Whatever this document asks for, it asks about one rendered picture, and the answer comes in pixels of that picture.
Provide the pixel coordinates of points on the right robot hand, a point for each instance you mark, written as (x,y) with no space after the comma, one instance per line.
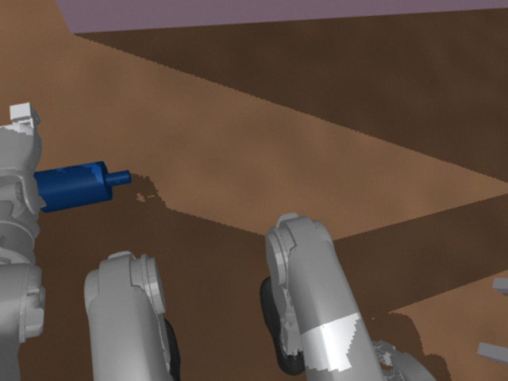
(405,366)

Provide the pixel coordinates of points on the left robot arm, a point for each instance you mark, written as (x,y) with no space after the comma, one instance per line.
(22,297)

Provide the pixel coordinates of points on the left robot foot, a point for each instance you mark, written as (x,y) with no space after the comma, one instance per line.
(174,353)

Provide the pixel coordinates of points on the right robot foot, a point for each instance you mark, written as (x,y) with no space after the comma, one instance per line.
(291,365)

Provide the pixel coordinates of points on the bottle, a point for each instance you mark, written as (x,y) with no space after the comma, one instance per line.
(78,185)

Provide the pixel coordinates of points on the left robot hand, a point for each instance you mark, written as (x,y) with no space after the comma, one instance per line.
(20,144)

